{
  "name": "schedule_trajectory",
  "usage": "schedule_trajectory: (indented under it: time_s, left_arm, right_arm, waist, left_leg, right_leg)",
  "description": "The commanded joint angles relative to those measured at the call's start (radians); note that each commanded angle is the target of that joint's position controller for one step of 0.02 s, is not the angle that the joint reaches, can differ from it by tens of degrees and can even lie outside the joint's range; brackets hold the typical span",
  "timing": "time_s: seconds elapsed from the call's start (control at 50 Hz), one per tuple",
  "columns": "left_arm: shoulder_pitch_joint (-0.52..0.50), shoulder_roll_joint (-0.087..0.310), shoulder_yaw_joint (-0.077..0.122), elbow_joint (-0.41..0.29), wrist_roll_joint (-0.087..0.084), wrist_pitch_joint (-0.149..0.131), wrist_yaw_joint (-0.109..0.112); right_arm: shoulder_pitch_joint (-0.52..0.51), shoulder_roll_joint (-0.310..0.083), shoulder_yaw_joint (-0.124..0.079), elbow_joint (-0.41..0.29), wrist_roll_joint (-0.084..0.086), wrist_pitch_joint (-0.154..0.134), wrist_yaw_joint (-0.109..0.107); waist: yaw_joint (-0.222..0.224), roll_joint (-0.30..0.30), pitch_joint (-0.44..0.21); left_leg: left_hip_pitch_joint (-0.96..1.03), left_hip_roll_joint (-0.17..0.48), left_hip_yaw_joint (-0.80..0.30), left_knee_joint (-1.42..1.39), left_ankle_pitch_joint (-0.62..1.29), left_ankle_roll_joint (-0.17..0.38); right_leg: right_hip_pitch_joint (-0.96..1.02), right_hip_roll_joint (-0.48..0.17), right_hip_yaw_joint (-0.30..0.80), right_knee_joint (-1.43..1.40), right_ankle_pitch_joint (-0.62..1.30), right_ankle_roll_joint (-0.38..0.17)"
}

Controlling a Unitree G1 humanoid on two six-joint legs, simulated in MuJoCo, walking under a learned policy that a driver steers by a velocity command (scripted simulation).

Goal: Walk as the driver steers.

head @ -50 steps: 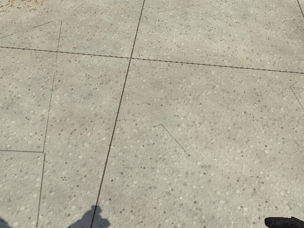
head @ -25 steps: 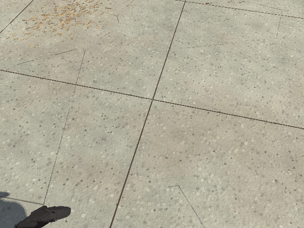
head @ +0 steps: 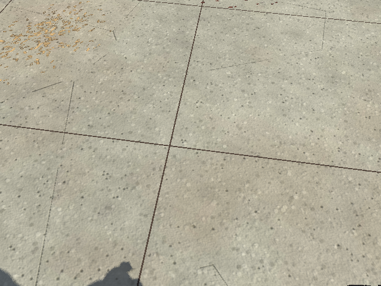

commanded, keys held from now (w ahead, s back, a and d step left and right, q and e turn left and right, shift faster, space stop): e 0.44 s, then no key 0.10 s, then q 0.46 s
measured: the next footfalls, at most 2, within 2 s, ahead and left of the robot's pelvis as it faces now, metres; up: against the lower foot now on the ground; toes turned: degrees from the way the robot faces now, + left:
right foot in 0.38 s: +0.03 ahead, -0.14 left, +0.00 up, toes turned -15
left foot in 0.80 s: +0.08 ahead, +0.08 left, +0.00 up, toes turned -15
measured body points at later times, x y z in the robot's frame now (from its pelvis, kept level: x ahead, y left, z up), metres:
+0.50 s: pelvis +0.00 -0.04 +0.00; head +0.04 -0.08 +0.45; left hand +0.23 +0.19 -0.08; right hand +0.06 -0.37 -0.11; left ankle +0.02 +0.11 -0.66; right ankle -0.01 -0.13 -0.74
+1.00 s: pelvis +0.01 -0.05 +0.00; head +0.04 -0.05 +0.45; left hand +0.21 +0.21 -0.10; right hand +0.07 -0.36 -0.10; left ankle +0.04 +0.09 -0.73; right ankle -0.04 -0.15 -0.70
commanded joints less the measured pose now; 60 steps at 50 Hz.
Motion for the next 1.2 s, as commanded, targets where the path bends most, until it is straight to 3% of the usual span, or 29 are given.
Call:
schedule_trajectory:
  time_s: [0.02, 0.06, 0.12, 0.2, 0.28, 0.36, 0.38, 0.4, 0.42, 0.44, 0.46, 0.5, 0.62, 0.68, 0.76, 0.8, 0.82, 0.84, 0.88, 0.92, 0.94, 0.98, 1.04, 1.1, 1.12, 1.14, 1.16, 1.18, 1.2]
  left_arm:
    - [0.076, 0.146, 0.034, -0.074, 0.011, -0.016, 0.003]
    - [0.080, 0.152, 0.050, -0.041, -0.001, 0.008, 0.009]
    - [0.024, 0.093, 0.033, -0.078, -0.006, 0.026, 0.002]
    - [-0.051, 0.062, 0.017, -0.134, -0.003, 0.024, -0.015]
    - [-0.061, 0.075, 0.017, -0.160, 0.000, 0.029, -0.033]
    - [0.017, 0.087, 0.033, -0.145, 0.003, 0.037, -0.049]
    - [0.052, 0.129, 0.049, -0.139, 0.005, 0.036, -0.040]
    - [0.074, 0.264, 0.077, -0.160, 0.009, 0.032, -0.019]
    - [0.074, 0.251, 0.067, -0.181, 0.046, 0.008, -0.031]
    - [0.046, 0.220, 0.057, -0.176, 0.052, -0.013, -0.036]
    - [-0.011, 0.184, 0.048, -0.173, 0.036, -0.024, -0.031]
    - [-0.078, 0.125, 0.024, -0.178, 0.012, -0.022, -0.018]
    - [-0.091, 0.031, -0.022, -0.142, 0.039, -0.030, -0.004]
    - [-0.079, 0.060, -0.020, -0.102, 0.054, -0.032, -0.013]
    - [-0.103, 0.116, -0.002, -0.076, 0.029, -0.023, -0.011]
    - [-0.069, 0.121, 0.006, -0.055, 0.018, -0.021, -0.003]
    - [-0.050, 0.112, 0.009, -0.058, 0.028, -0.025, 0.003]
    - [-0.047, 0.092, 0.009, -0.073, 0.040, -0.028, 0.006]
    - [-0.135, 0.055, 0.008, -0.094, 0.041, -0.023, 0.014]
    - [-0.164, 0.020, 0.007, -0.115, 0.031, -0.014, 0.011]
    - [-0.162, 0.035, 0.014, -0.119, 0.022, -0.013, 0.006]
    - [-0.117, 0.043, 0.019, -0.111, 0.013, -0.016, -0.001]
    - [-0.095, 0.016, 0.009, -0.099, 0.012, -0.033, -0.015]
    - [0.023, 0.043, 0.026, -0.062, 0.009, -0.038, -0.030]
    - [0.047, 0.111, 0.044, -0.064, 0.021, -0.034, -0.020]
    - [0.005, 0.214, 0.061, -0.092, 0.046, -0.022, -0.012]
    - [-0.003, 0.186, 0.048, -0.113, 0.080, -0.035, -0.016]
    - [-0.064, 0.127, 0.029, -0.127, 0.076, -0.047, -0.013]
    - [-0.115, 0.098, 0.021, -0.131, 0.057, -0.054, -0.010]
  right_arm:
    - [0.058, -0.167, -0.048, -0.058, -0.024, -0.009, 0.003]
    - [-0.005, -0.114, -0.033, -0.065, -0.004, -0.006, 0.003]
    - [-0.003, -0.127, -0.035, -0.047, -0.001, 0.006, -0.004]
    - [0.026, -0.160, -0.050, -0.029, 0.000, 0.020, -0.015]
    - [0.016, -0.198, -0.063, -0.018, 0.013, 0.026, -0.002]
    - [0.008, -0.196, -0.065, 0.006, 0.047, 0.023, 0.004]
    - [0.071, -0.159, -0.057, 0.032, 0.037, 0.020, 0.008]
    - [0.075, -0.082, -0.029, -0.010, -0.025, 0.020, 0.014]
    - [-0.031, -0.118, -0.039, -0.044, -0.013, 0.018, 0.002]
    - [-0.051, -0.153, -0.050, -0.041, 0.011, 0.022, -0.005]
    - [-0.028, -0.161, -0.056, -0.025, 0.020, 0.027, -0.011]
    - [0.017, -0.164, -0.062, 0.009, 0.009, 0.037, -0.022]
    - [0.048, -0.087, -0.030, 0.042, 0.018, 0.040, -0.002]
    - [0.028, -0.102, -0.023, 0.043, 0.022, 0.042, 0.009]
    - [0.050, -0.140, -0.031, 0.040, 0.032, 0.037, 0.008]
    - [0.065, -0.152, -0.030, 0.037, 0.021, 0.031, 0.010]
    - [0.065, -0.194, -0.039, 0.028, 0.017, 0.029, 0.008]
    - [0.068, -0.225, -0.051, 0.038, 0.029, 0.031, 0.008]
    - [0.093, -0.209, -0.054, 0.031, 0.031, 0.030, 0.008]
    - [0.110, -0.211, -0.054, 0.027, 0.017, 0.020, 0.003]
    - [0.122, -0.217, -0.056, 0.026, 0.010, 0.008, 0.003]
    - [0.060, -0.225, -0.063, 0.019, 0.033, 0.005, -0.002]
    - [0.018, -0.224, -0.069, 0.008, 0.045, 0.051, -0.012]
    - [-0.020, -0.196, -0.061, -0.014, 0.055, 0.073, -0.013]
    - [0.020, -0.147, -0.047, -0.012, 0.044, 0.071, -0.012]
    - [0.072, -0.093, -0.036, -0.023, 0.032, 0.063, -0.012]
    - [0.071, -0.183, -0.060, -0.028, 0.024, 0.049, -0.014]
    - [0.074, -0.232, -0.081, -0.005, 0.036, 0.051, -0.012]
    - [0.096, -0.223, -0.085, 0.022, 0.038, 0.060, -0.016]
  waist:
    - [-0.020, 0.219, -0.137]
    - [-0.006, 0.135, -0.105]
    - [-0.030, 0.173, -0.072]
    - [-0.068, 0.195, -0.112]
    - [-0.073, 0.209, -0.117]
    - [-0.020, 0.183, -0.108]
    - [-0.020, 0.075, -0.115]
    - [-0.053, -0.280, -0.126]
    - [0.024, -0.224, -0.156]
    - [0.016, -0.131, -0.129]
    - [-0.018, -0.100, -0.100]
    - [-0.048, -0.097, -0.093]
    - [-0.049, -0.100, -0.119]
    - [-0.019, -0.117, -0.070]
    - [-0.038, -0.083, -0.016]
    - [-0.050, -0.040, -0.028]
    - [-0.031, 0.027, -0.052]
    - [-0.002, 0.141, -0.076]
    - [-0.055, 0.221, -0.075]
    - [-0.083, 0.289, -0.068]
    - [-0.093, 0.268, -0.077]
    - [-0.049, 0.173, -0.080]
    - [-0.055, 0.193, -0.112]
    - [-0.007, 0.183, -0.131]
    - [-0.025, 0.043, -0.123]
    - [-0.067, -0.252, -0.085]
    - [-0.051, -0.212, -0.083]
    - [-0.076, -0.112, -0.035]
    - [-0.094, -0.071, -0.001]
  left_leg:
    - [0.266, 0.444, -0.408, -0.141, 0.499, 0.281]
    - [0.243, 0.323, -0.217, -0.116, 0.404, 0.205]
    - [0.202, 0.274, -0.094, -0.137, 0.426, 0.211]
    - [0.261, 0.307, -0.042, -0.142, 0.409, 0.235]
    - [0.226, 0.334, 0.004, -0.135, 0.376, 0.229]
    - [0.161, 0.316, 0.067, -0.010, 0.244, 0.137]
    - [0.052, 0.264, 0.139, 0.119, 0.096, 0.055]
    - [-0.247, 0.122, 0.231, 0.446, -0.427, -0.063]
    - [-0.336, 0.040, 0.071, 0.636, -0.552, -0.077]
    - [-0.339, 0.063, 0.021, 0.703, -0.486, -0.064]
    - [-0.341, 0.081, 0.011, 0.693, -0.394, -0.054]
    - [-0.299, 0.087, 0.014, 0.669, -0.280, -0.067]
    - [-0.118, 0.112, 0.024, 0.400, -0.147, -0.088]
    - [-0.003, 0.110, 0.048, 0.245, -0.175, -0.080]
    - [0.010, 0.082, 0.078, 0.108, -0.158, -0.047]
    - [0.054, 0.089, 0.057, -0.006, 0.057, -0.015]
    - [0.086, 0.130, -0.002, 0.023, 0.286, 0.012]
    - [0.091, 0.155, -0.066, 0.036, 0.351, 0.063]
    - [0.105, 0.246, -0.252, -0.066, 0.279, 0.167]
    - [0.180, 0.328, -0.402, -0.135, 0.292, 0.262]
    - [0.210, 0.357, -0.429, -0.144, 0.332, 0.290]
    - [0.219, 0.306, -0.348, -0.111, 0.323, 0.230]
    - [0.176, 0.229, -0.297, -0.082, 0.325, 0.179]
    - [0.075, 0.160, -0.289, -0.027, 0.118, 0.112]
    - [-0.056, 0.083, -0.218, 0.116, -0.107, 0.050]
    - [-0.263, -0.081, -0.079, 0.333, -0.449, -0.015]
    - [-0.263, -0.010, -0.111, 0.563, -0.497, -0.032]
    - [-0.260, 0.015, -0.120, 0.654, -0.424, -0.032]
    - [-0.273, 0.026, -0.105, 0.679, -0.349, -0.040]
  right_leg:
    - [-0.250, -0.047, -0.040, 0.442, -0.277, 0.061]
    - [-0.272, -0.076, -0.059, 0.542, -0.164, 0.103]
    - [-0.270, -0.094, -0.122, 0.517, -0.062, 0.140]
    - [-0.216, -0.135, -0.163, 0.332, -0.026, 0.143]
    - [-0.086, -0.136, -0.221, 0.160, 0.001, 0.106]
    - [0.105, -0.099, -0.263, -0.152, 0.194, 0.016]
    - [0.240, -0.133, -0.173, -0.237, 0.364, -0.027]
    - [0.407, -0.419, 0.210, -0.236, 0.779, -0.165]
    - [0.314, -0.507, 0.329, -0.265, 0.790, -0.338]
    - [0.272, -0.455, 0.251, -0.286, 0.684, -0.318]
    - [0.251, -0.396, 0.171, -0.287, 0.594, -0.258]
    - [0.214, -0.336, 0.095, -0.283, 0.566, -0.201]
    - [0.201, -0.289, -0.013, -0.297, 0.493, -0.183]
    - [0.137, -0.302, -0.005, -0.325, 0.351, -0.195]
    - [0.145, -0.332, 0.031, -0.282, 0.351, -0.196]
    - [0.169, -0.308, 0.001, -0.234, 0.384, -0.148]
    - [0.159, -0.261, -0.046, -0.174, 0.340, -0.109]
    - [0.136, -0.172, -0.138, -0.128, 0.279, -0.065]
    - [0.050, -0.068, -0.241, 0.031, 0.165, 0.008]
    - [-0.110, -0.021, -0.185, 0.196, -0.153, 0.020]
    - [-0.168, -0.035, -0.136, 0.336, -0.271, 0.025]
    - [-0.187, -0.083, -0.107, 0.287, -0.211, 0.037]
    - [-0.045, -0.056, -0.156, 0.072, -0.046, 0.075]
    - [0.170, -0.046, -0.191, -0.240, 0.202, 0.058]
    - [0.271, -0.198, -0.041, -0.308, 0.207, 0.009]
    - [0.265, -0.438, 0.265, -0.368, 0.299, -0.140]
    - [0.167, -0.536, 0.363, -0.395, 0.272, -0.252]
    - [0.123, -0.486, 0.260, -0.389, 0.237, -0.240]
    - [0.118, -0.410, 0.143, -0.380, 0.194, -0.188]
Velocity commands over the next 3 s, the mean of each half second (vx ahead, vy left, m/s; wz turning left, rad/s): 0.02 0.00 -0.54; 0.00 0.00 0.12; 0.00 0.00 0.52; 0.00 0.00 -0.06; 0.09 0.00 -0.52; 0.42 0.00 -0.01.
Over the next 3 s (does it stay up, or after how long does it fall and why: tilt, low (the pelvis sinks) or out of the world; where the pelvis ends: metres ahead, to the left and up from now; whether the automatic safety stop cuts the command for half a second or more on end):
stays up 0.23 -0.10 0.00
